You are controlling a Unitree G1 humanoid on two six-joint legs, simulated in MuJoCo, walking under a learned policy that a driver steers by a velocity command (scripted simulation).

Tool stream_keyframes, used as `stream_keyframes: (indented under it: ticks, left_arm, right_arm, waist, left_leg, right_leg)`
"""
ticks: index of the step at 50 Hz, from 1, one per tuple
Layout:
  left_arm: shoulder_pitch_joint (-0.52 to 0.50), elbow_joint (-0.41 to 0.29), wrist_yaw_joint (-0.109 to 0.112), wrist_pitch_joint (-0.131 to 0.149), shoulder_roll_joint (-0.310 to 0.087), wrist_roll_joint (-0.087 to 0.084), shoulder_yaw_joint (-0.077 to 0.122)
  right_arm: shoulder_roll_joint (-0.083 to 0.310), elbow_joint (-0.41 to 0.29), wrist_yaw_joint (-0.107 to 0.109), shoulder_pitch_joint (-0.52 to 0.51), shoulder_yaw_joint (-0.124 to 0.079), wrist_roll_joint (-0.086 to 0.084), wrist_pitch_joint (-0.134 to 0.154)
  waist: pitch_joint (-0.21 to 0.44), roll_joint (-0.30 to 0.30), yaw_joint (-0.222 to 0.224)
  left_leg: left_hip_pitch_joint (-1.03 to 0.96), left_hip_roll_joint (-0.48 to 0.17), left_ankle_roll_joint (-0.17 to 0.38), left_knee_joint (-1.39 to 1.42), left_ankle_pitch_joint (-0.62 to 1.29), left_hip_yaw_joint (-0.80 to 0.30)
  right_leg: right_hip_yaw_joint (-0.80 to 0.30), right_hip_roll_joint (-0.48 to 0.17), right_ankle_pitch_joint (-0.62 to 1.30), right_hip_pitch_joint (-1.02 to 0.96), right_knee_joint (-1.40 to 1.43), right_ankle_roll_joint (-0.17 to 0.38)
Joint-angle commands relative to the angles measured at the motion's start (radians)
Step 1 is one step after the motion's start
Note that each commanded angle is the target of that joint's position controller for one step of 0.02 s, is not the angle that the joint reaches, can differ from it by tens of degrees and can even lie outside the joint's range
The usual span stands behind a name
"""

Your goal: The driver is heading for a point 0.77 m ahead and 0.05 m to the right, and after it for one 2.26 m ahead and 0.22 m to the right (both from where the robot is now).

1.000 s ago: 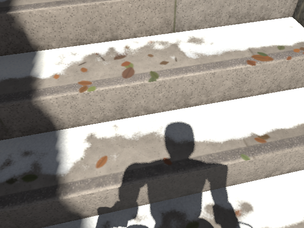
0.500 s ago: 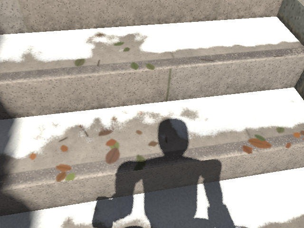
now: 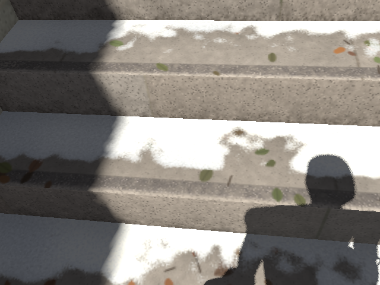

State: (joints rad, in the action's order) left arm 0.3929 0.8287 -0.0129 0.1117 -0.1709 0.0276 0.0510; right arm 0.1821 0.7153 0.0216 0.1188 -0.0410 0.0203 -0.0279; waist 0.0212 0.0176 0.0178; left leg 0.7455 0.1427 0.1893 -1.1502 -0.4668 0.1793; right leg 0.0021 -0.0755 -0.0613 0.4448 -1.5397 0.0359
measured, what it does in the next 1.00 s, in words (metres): climbs: right foot 0.17 m higher, then left foot 0.17 m higher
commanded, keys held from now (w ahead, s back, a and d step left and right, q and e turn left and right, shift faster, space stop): w+q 0.06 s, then w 0.72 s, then w+e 0.22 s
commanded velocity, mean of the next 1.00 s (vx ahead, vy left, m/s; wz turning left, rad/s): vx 0.50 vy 0.00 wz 0.12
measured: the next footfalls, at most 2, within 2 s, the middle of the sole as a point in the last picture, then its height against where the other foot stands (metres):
right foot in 0.40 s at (260, 281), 0.17 m higher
left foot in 0.88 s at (166, 159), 0.17 m higher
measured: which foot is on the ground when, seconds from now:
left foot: down 0.00-0.40, up 0.42-0.86, down 0.88-1.00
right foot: up 0.00-0.38, down 0.40-0.90, up 0.92-1.00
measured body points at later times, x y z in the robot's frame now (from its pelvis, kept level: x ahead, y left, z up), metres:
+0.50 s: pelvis +0.30 -0.04 +0.18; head +0.31 -0.03 +0.63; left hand +0.47 +0.18 +0.08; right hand +0.36 -0.29 +0.06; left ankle +0.15 +0.05 -0.38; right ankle +0.38 -0.11 -0.46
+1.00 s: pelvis +0.59 +0.04 +0.35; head +0.61 +0.02 +0.79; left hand +0.56 +0.27 +0.21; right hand +0.82 -0.13 +0.26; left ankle +0.67 +0.12 -0.29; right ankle +0.45 -0.11 -0.23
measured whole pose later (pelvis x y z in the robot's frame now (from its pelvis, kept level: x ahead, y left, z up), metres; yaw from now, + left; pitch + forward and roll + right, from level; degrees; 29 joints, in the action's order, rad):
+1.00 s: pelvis +0.59 +0.04 +0.35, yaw +4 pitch +3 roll +3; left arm 0.45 0.88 -0.03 0.12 -0.14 0.02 0.09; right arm 0.12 0.66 0.00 0.05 -0.01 0.03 0.03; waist 0.00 -0.02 0.05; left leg 0.75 -0.03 0.11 -1.15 -0.45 0.22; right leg -0.10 0.00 -0.08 0.45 -1.46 0.08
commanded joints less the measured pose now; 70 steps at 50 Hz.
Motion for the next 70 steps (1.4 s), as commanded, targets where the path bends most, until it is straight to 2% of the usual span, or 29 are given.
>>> stream_keyframes:
  ticks: [1,6,12,16,19,20,21,22,23,25,27,31,35,38,41,44,45,46,47,48,50,52,54,62,64,66,67,68,70]
  left_arm:
    - [-0.214,-0.303,0.010,0.037,0.055,0.036,-0.033]
    - [-0.210,-0.308,0.030,-0.039,0.082,0.029,-0.076]
    - [-0.635,-0.469,0.043,-0.049,0.153,0.027,-0.125]
    - [-0.574,-0.436,0.008,-0.073,0.164,0.015,-0.129]
    - [-0.200,-0.308,0.036,-0.089,-0.015,-0.041,-0.042]
    - [-0.138,-0.284,0.034,-0.085,-0.081,-0.022,-0.016]
    - [-0.078,-0.257,0.036,-0.079,-0.150,0.011,0.019]
    - [-0.056,-0.197,0.039,-0.099,-0.217,-0.003,0.041]
    - [-0.105,-0.192,0.042,-0.107,-0.151,-0.009,0.041]
    - [-0.194,-0.073,0.032,-0.059,-0.009,-0.008,0.009]
    - [-0.109,0.065,0.028,-0.022,0.092,0.016,-0.013]
    - [-0.117,0.114,0.000,0.015,0.016,-0.006,-0.006]
    - [0.075,0.178,0.015,0.050,-0.078,-0.015,0.005]
    - [0.214,0.218,0.036,0.016,-0.051,-0.010,0.004]
    - [0.186,0.164,0.069,-0.013,-0.028,-0.030,-0.002]
    - [0.150,0.099,0.033,0.035,-0.242,-0.042,0.051]
    - [0.088,0.068,0.001,0.056,-0.250,-0.052,0.060]
    - [0.106,0.014,-0.025,0.071,-0.177,-0.081,0.053]
    - [-0.012,-0.048,-0.052,0.074,-0.138,-0.044,0.069]
    - [-0.007,-0.076,-0.039,0.054,-0.059,-0.014,0.068]
    - [-0.100,-0.171,-0.002,0.018,0.013,0.030,0.042]
    - [-0.048,-0.163,0.012,-0.011,0.086,0.016,0.005]
    - [-0.047,-0.164,0.020,-0.046,0.137,-0.013,-0.023]
    - [-0.445,-0.321,0.066,-0.101,0.081,0.004,-0.032]
    - [-0.539,-0.369,0.049,-0.113,0.073,0.003,-0.045]
    - [-0.546,-0.390,0.024,-0.131,0.064,-0.012,-0.052]
    - [-0.582,-0.390,0.011,-0.134,0.076,-0.011,-0.059]
    - [-0.498,-0.341,0.016,-0.130,0.080,-0.029,-0.064]
    - [-0.258,-0.269,0.031,-0.136,0.038,-0.041,-0.039]
  right_arm:
    - [0.066,0.064,0.006,0.114,-0.041,0.013,0.064]
    - [0.029,0.158,-0.025,0.180,-0.017,0.005,0.120]
    - [0.079,0.250,-0.024,0.423,-0.015,0.002,0.151]
    - [0.073,0.197,0.044,0.379,-0.023,-0.025,0.115]
    - [0.254,0.120,0.019,0.293,-0.073,-0.047,0.167]
    - [0.265,0.110,-0.012,0.252,-0.085,-0.052,0.188]
    - [0.202,0.077,-0.029,0.229,-0.080,-0.044,0.214]
    - [0.072,0.037,-0.068,0.331,-0.068,-0.026,0.213]
    - [0.033,0.001,-0.074,0.300,-0.057,0.028,0.201]
    - [-0.083,-0.129,-0.053,0.120,-0.006,0.054,0.178]
    - [-0.129,-0.131,-0.027,0.122,0.033,0.020,0.132]
    - [-0.093,-0.179,-0.009,0.032,0.047,0.003,0.087]
    - [-0.134,-0.250,0.013,-0.199,0.060,0.020,0.084]
    - [-0.161,-0.369,-0.004,-0.412,0.094,0.023,0.082]
    - [-0.170,-0.349,-0.056,-0.401,0.104,0.001,0.069]
    - [-0.048,-0.204,-0.026,0.038,0.029,-0.031,0.055]
    - [0.030,-0.182,-0.012,0.141,0.003,-0.008,0.054]
    - [0.091,-0.145,0.000,0.208,-0.023,0.029,0.073]
    - [0.181,-0.150,0.005,0.271,-0.064,0.036,0.045]
    - [0.181,-0.136,-0.012,0.114,-0.066,0.020,0.056]
    - [0.065,-0.017,-0.020,0.016,-0.043,-0.014,0.096]
    - [-0.065,0.109,-0.027,0.064,-0.006,0.016,0.119]
    - [-0.091,0.200,-0.030,0.159,0.002,0.021,0.144]
    - [0.069,0.278,-0.042,0.304,-0.011,0.019,0.207]
    - [0.048,0.297,-0.021,0.359,-0.005,0.014,0.195]
    - [0.123,0.306,0.011,0.421,-0.021,0.004,0.193]
    - [0.125,0.301,0.018,0.400,-0.023,0.000,0.183]
    - [0.104,0.254,0.024,0.283,-0.006,-0.036,0.176]
    - [0.241,0.215,0.039,0.345,-0.037,-0.056,0.161]
  waist:
    - [0.010,-0.118,-0.007]
    - [-0.111,-0.088,0.060]
    - [-0.100,0.043,-0.084]
    - [0.093,0.017,-0.042]
    - [0.349,0.138,0.148]
    - [0.393,0.111,0.186]
    - [0.390,0.038,0.206]
    - [0.383,-0.328,0.126]
    - [0.376,-0.145,0.095]
    - [0.012,0.014,-0.025]
    - [-0.077,0.057,-0.074]
    - [-0.143,0.014,-0.125]
    - [-0.096,-0.059,-0.033]
    - [-0.101,-0.051,0.031]
    - [0.024,-0.027,0.063]
    - [0.347,-0.183,-0.132]
    - [0.401,-0.198,-0.196]
    - [0.473,-0.040,-0.183]
    - [0.493,0.132,-0.251]
    - [0.445,0.108,-0.157]
    - [0.118,-0.039,-0.035]
    - [-0.009,-0.070,0.062]
    - [-0.067,-0.033,0.075]
    - [-0.127,0.009,0.026]
    - [-0.126,-0.012,0.018]
    - [-0.072,0.068,0.000]
    - [-0.055,0.069,-0.017]
    - [-0.013,0.060,0.043]
    - [0.208,0.192,0.103]
  left_leg:
    - [-0.335,-0.280,0.109,0.776,-0.116,-0.871]
    - [-0.241,-0.175,0.001,0.740,0.289,-0.437]
    - [-0.498,-0.233,-0.028,0.920,0.202,-0.506]
    - [-0.538,-0.235,0.013,1.064,1.024,-0.288]
    - [-0.668,-0.338,0.022,0.674,1.983,-0.321]
    - [-0.700,-0.307,0.001,0.469,1.907,-0.300]
    - [-0.530,-0.226,-0.032,0.149,1.476,-0.328]
    - [-0.171,0.040,-0.117,-0.391,0.293,-0.316]
    - [0.002,0.009,-0.108,-0.764,0.267,-0.427]
    - [0.284,-0.063,-0.062,-0.938,0.349,-0.351]
    - [0.341,-0.069,-0.042,-0.982,0.334,-0.380]
    - [0.381,-0.116,-0.070,-0.760,0.273,-0.329]
    - [0.674,-0.175,-0.059,-1.012,0.129,-0.152]
    - [0.765,-0.256,-0.038,-0.785,0.011,-0.108]
    - [0.098,-0.217,-0.039,-0.203,0.071,0.055]
    - [-0.373,-0.048,-0.024,0.025,0.009,0.031]
    - [-0.518,-0.089,0.001,0.123,0.048,-0.071]
    - [-0.772,-0.351,0.092,0.279,-0.086,-0.543]
    - [-0.753,-0.519,0.150,0.738,-0.146,-1.007]
    - [-0.657,-0.541,0.125,0.812,-0.243,-1.054]
    - [-0.388,-0.508,0.057,0.751,-0.294,-0.770]
    - [-0.270,-0.453,-0.012,0.746,-0.014,-0.504]
    - [-0.311,-0.430,-0.059,0.769,0.132,-0.330]
    - [-0.583,-0.444,-0.075,0.977,0.207,-0.096]
    - [-0.551,-0.379,-0.102,1.034,0.187,-0.013]
    - [-0.650,-0.413,-0.045,1.173,0.326,0.024]
    - [-0.665,-0.384,-0.036,1.202,0.484,0.078]
    - [-0.580,-0.349,-0.032,1.108,1.193,0.181]
    - [-0.766,-0.442,-0.022,0.765,1.979,0.118]
  right_leg:
    - [-0.096,0.057,-0.010,0.578,-0.602,0.032]
    - [-0.042,0.013,-0.086,0.702,-0.403,0.031]
    - [0.079,0.003,-0.309,1.027,-0.521,0.076]
    - [0.196,0.048,-0.341,0.404,0.022,0.105]
    - [0.181,0.137,-0.336,-0.086,0.331,0.114]
    - [0.138,0.147,-0.342,-0.184,0.548,0.121]
    - [-0.209,0.012,-0.430,-0.306,0.732,0.199]
    - [-0.789,-0.245,-0.058,-0.421,1.005,0.383]
    - [-0.987,-0.263,-0.464,-0.343,1.159,0.385]
    - [-0.721,-0.206,-0.787,-0.097,1.160,0.269]
    - [-0.389,-0.135,-0.456,0.007,1.144,0.175]
    - [-0.101,-0.086,-0.150,0.088,1.252,0.134]
    - [-0.148,-0.141,-0.069,-0.217,1.362,0.197]
    - [-0.122,-0.118,-0.194,-0.392,1.450,0.147]
    - [-0.010,-0.063,0.265,-0.240,1.609,0.196]
    - [-0.019,-0.170,1.457,-0.470,1.115,0.173]
    - [-0.027,-0.158,1.378,-0.419,0.889,0.141]
    - [-0.044,-0.037,1.051,-0.043,0.543,0.077]
    - [-0.058,0.184,-0.056,0.119,0.032,0.042]
    - [-0.230,0.146,-0.058,0.249,-0.344,0.032]
    - [-0.111,0.052,0.031,0.403,-0.443,0.062]
    - [-0.134,0.056,0.029,0.475,-0.527,0.088]
    - [-0.168,0.068,-0.020,0.606,-0.532,0.104]
    - [-0.092,0.102,-0.280,1.018,-0.694,0.124]
    - [0.000,0.070,-0.231,0.916,-0.403,0.110]
    - [0.123,0.007,-0.280,0.828,-0.218,0.116]
    - [0.163,0.001,-0.315,0.708,-0.091,0.130]
    - [0.257,0.058,-0.361,0.396,0.120,0.156]
    - [0.291,0.182,-0.431,0.121,0.262,0.158]
Velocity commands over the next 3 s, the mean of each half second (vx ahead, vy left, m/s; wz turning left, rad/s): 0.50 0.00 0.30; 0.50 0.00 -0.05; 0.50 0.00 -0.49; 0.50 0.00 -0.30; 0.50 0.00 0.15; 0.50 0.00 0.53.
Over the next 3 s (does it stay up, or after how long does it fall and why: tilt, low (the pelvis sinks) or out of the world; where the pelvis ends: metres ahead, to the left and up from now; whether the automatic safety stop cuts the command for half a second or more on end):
stays up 1.72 -0.19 0.98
